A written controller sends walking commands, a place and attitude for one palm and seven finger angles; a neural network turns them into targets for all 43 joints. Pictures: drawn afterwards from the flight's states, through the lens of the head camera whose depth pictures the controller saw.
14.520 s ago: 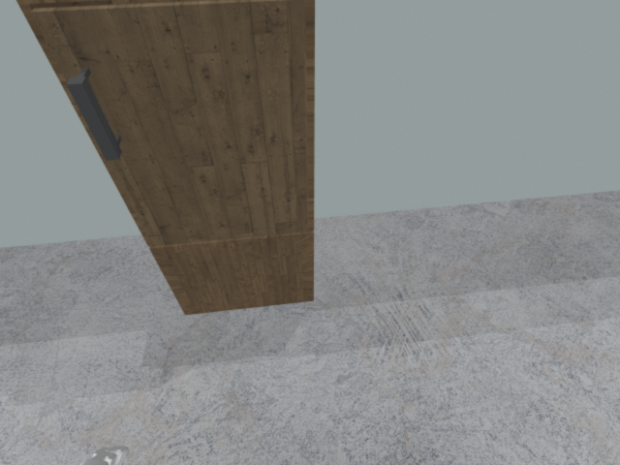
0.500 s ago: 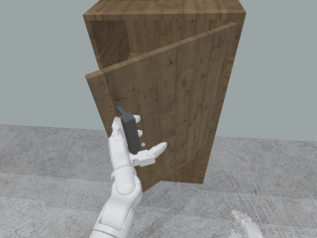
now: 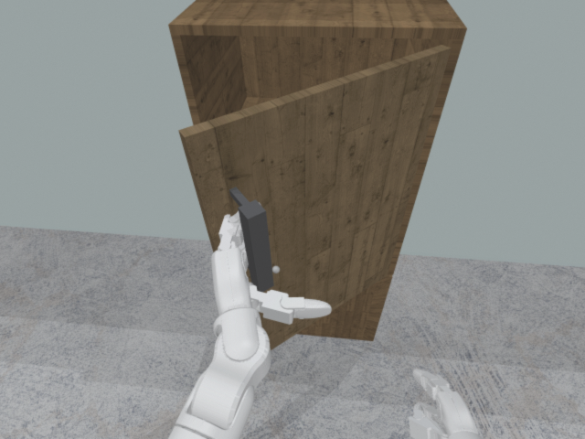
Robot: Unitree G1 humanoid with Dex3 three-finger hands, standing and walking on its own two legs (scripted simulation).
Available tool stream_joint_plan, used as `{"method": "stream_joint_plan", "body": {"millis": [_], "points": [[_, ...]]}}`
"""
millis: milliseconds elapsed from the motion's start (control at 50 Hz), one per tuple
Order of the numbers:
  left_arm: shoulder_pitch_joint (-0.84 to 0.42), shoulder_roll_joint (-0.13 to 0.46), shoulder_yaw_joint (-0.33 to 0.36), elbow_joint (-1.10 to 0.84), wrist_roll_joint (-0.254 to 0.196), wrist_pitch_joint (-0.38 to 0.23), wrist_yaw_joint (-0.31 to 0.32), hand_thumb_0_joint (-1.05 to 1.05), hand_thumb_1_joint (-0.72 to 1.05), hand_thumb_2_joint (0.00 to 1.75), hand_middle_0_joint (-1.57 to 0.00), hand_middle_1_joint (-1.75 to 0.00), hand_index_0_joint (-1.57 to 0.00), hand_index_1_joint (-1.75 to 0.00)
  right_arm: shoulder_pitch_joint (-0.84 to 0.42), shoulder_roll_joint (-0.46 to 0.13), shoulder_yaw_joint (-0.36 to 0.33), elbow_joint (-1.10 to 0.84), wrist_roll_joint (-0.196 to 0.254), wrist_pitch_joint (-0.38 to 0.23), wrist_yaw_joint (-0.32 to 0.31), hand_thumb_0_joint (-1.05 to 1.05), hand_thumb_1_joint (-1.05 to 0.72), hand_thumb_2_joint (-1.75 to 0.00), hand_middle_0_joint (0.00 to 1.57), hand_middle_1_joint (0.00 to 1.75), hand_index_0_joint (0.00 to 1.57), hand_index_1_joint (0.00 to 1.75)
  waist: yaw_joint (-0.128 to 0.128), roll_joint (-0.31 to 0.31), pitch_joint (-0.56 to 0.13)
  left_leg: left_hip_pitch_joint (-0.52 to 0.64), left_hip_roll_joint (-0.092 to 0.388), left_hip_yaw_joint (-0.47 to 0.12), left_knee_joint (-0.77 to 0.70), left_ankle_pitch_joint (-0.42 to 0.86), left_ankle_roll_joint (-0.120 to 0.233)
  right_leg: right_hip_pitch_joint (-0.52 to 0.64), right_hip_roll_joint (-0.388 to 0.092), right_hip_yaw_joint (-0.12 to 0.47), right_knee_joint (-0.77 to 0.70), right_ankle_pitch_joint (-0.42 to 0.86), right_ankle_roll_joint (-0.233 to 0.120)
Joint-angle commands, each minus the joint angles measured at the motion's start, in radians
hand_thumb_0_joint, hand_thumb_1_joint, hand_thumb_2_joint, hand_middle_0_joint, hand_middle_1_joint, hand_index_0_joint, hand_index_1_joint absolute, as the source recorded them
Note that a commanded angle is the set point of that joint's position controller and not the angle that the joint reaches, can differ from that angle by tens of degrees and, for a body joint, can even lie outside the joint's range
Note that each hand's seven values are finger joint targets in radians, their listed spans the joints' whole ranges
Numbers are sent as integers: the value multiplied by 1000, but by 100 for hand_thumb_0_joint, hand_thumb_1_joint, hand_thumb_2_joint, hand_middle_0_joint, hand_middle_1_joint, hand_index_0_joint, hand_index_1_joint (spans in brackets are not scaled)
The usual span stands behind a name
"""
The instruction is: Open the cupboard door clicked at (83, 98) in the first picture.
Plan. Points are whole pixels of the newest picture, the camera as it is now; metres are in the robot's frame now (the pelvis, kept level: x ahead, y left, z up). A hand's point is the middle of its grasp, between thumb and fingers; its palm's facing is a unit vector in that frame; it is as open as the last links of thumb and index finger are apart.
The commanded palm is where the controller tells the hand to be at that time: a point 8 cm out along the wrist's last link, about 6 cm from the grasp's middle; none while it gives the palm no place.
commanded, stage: slide the hand sideways off the handle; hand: left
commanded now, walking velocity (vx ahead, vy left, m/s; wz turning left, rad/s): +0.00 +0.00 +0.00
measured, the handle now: (250, 241) +0.36 +0.09 +0.11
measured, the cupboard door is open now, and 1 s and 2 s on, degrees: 40 42 42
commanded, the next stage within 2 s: draw the hand back to the body in 1.20 s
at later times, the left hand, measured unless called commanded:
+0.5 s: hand (265, 296) +0.27 +0.06 +0.10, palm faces -0.14 -0.99 +0.01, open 16.2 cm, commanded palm +0.24 +0.12 +0.11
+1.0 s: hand (218, 329) +0.22 +0.11 +0.10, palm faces -0.06 -1.00 -0.04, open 16.3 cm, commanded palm +0.20 +0.17 +0.11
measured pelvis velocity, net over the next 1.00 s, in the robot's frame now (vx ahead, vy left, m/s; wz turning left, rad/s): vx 0.01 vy -0.01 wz -0.01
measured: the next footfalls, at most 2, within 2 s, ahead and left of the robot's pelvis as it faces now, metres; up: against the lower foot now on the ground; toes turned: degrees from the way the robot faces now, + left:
none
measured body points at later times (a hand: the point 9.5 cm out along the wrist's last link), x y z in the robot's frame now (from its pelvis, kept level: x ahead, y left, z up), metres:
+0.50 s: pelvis -0.01 +0.01 +0.00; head -0.02 -0.01 +0.45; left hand +0.27 +0.11 +0.11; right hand +0.15 -0.21 -0.09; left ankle +0.04 +0.15 -0.72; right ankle -0.04 -0.11 -0.72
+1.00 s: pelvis +0.01 -0.01 +0.00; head +0.01 -0.03 +0.45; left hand +0.22 +0.16 +0.10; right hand +0.20 -0.23 -0.08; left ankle +0.04 +0.15 -0.72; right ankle -0.04 -0.11 -0.72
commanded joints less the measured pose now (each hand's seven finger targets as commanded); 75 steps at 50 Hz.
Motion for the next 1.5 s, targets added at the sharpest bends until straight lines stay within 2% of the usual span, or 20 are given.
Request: {"method": "stream_joint_plan", "body": {"millis": [0, 20, 40, 60, 100, 140, 180, 260, 280, 360, 560, 600, 720, 820, 860, 1060, 1140, 1280, 1360, 1480], "points": [[-276, -46, -183, -198, 112, -105, -186, 0, -50, 30, -15, -30, -15, -30, -56, -120, -24, -131, -4, -34, 5, 0, -90, -90, 20, 30, 20, 30, -96, -204, -96, 196, -51, 12, -77, 214, 66, -141, 21, 18, -118, 350, -15], [-321, 36, -89, -257, 62, -162, -308, 0, -50, 30, -15, -30, -15, -30, -56, -115, -31, -171, 9, -34, -9, 0, -90, -90, 20, 30, 20, 30, -62, -161, -177, 194, -51, 18, -75, 224, 73, -103, 20, 20, -100, 394, -17], [-352, 82, -76, -302, 37, -201, -401, 0, -50, 30, -15, -30, -15, -30, -62, -117, -27, -185, 13, -40, -22, 0, -90, -90, 20, 30, 20, 30, -54, -79, -243, 226, -59, 30, -66, 232, 76, -77, 16, 29, -90, 419, -21], [-353, 92, -77, -300, 2, -221, -481, 0, -50, 30, -15, -30, -15, -30, -51, -116, -20, -194, 24, -46, -29, 0, -90, -90, 20, 30, 20, 30, -60, -28, -241, 241, -60, 30, -62, 229, 74, -82, 14, 23, -86, 414, -25], [-329, 92, -30, -245, -83, -223, -575, 0, -50, 30, -15, -30, -15, -30, -65, -108, -3, -211, 41, -69, -43, 0, -90, -90, 20, 30, 20, 30, -55, -31, -204, 217, -62, 17, -69, 158, 68, -110, 21, 9, -99, 331, -23], [-337, 56, 7, -205, -155, -199, -575, 0, -50, 30, -15, -30, -15, -30, -87, -110, 5, -218, 54, -95, -53, 0, -90, -90, 20, 30, 20, 30, -53, -77, -148, 187, -59, 5, -89, 68, 60, -143, 30, -5, -127, 216, -13], [-298, 44, 48, -183, -188, -178, -539, 0, -50, 30, -15, -30, -15, -30, -93, -113, 5, -220, 56, -119, -52, 0, -90, -90, 20, 30, 20, 30, -32, -120, -132, 173, -56, -2, -108, 26, 55, -143, 34, -16, -139, 151, -10], [-257, 117, 109, -214, -145, -176, -476, 0, -50, 30, -15, -30, -15, -30, -78, -121, 0, -221, 47, -134, -37, 0, -90, -90, 20, 30, 20, 30, -7, -105, -168, 173, -55, 10, -118, 46, 53, -120, 32, -9, -130, 147, -13], [-240, 98, 94, -219, -136, -179, -472, 0, -50, 30, -15, -30, -15, -30, -79, -114, 2, -227, 45, -136, -33, 0, -90, -90, 20, 30, 20, 30, -6, -100, -157, 170, -56, 15, -117, 50, 54, -122, 30, -8, -131, 154, -13], [-159, 169, 159, -222, -127, -188, -476, 0, -50, 30, -15, -30, -15, -30, -74, -122, -1, -231, 41, -136, -31, 0, -90, -90, 20, 30, 20, 30, 16, -136, -143, 150, -53, 27, -124, 48, 55, -97, 31, 4, -146, 144, -13], [43, 219, 218, -393, -155, -196, -522, 0, -50, 30, -15, -30, -15, -30, -71, -115, -3, -258, 48, -156, -33, 0, -90, -90, 20, 30, 20, 30, 17, -70, -130, 167, -53, 51, -110, 118, 55, -73, 36, 11, -140, 257, -7], [39, 209, 195, -430, -158, -199, -534, 0, -50, 30, -15, -30, -15, -30, -68, -116, -2, -261, 48, -165, -35, 0, -90, -90, 20, 30, 20, 30, -1, -61, -119, 170, -54, 48, -102, 115, 56, -99, 35, 10, -135, 265, -2], [170, 246, 235, -496, -175, -214, -575, 0, -50, 30, -15, -30, -15, -30, -40, -122, -11, -268, 48, -196, -40, 0, -90, -90, 20, 30, 20, 30, 4, -100, -157, 169, -57, 45, -77, 169, 60, -83, 35, 9, -105, 358, 3], [252, 262, 246, -542, -187, -224, -616, 0, -50, 30, -15, -30, -15, -30, -21, -125, -12, -276, 50, -214, -45, 0, -90, -90, 20, 30, 20, 30, -1, -84, -155, 157, -61, 45, -53, 197, 63, -89, 30, 11, -84, 416, 8], [309, 305, 296, -517, -201, -223, -632, 0, -50, 30, -15, -30, -15, -30, -15, -132, -12, -271, 52, -218, -50, 0, -90, -90, 20, 30, 20, 30, 2, -106, -129, 132, -62, 45, -46, 188, 64, -86, 29, 18, -91, 422, 12], [409, 369, 388, -538, -270, -265, -730, 0, -50, 30, -15, -30, -15, -30, 6, -145, -16, -265, 62, -264, -72, 0, -90, -90, 20, 30, 20, 30, 2, -106, -123, 92, -69, 38, -8, 184, 63, -92, 16, 40, -83, 468, 29], [434, 363, 397, -560, -304, -281, -768, 0, -50, 30, -15, -30, -15, -30, 7, -146, -17, -271, 67, -286, -78, 0, -90, -90, 20, 30, 20, 30, 5, -91, -122, 80, -71, 32, -6, 167, 62, -108, 14, 37, -79, 442, 30], [376, 355, 352, -572, -290, -292, -764, 0, -50, 30, -15, -30, -15, -30, 16, -153, -20, -266, 70, -327, -83, 0, -90, -90, 20, 30, 20, 30, -6, -66, -112, 78, -70, 21, -4, 123, 66, -162, 21, 26, -76, 309, 18], [391, 415, 424, -587, -283, -275, -740, 0, -50, 30, -15, -30, -15, -30, 6, -150, -17, -261, 70, -330, -87, 0, -90, -90, 20, 30, 20, 30, 17, -66, -133, 84, -67, 21, -21, 131, 66, -131, 24, 21, -78, 298, 12], [436, 413, 461, -601, -318, -227, -755, 0, -50, 30, -15, -30, -15, -30, -10, -146, -9, -260, 79, -335, -90, 0, -90, -90, 20, 30, 20, 30, 26, -50, -111, 92, -62, 24, -47, 128, 61, -113, 31, 7, -98, 293, 12]]}}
